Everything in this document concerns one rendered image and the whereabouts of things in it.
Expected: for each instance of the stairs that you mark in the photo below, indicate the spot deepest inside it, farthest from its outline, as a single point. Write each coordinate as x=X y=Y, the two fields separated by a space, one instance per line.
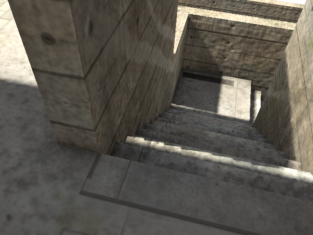
x=216 y=148
x=255 y=105

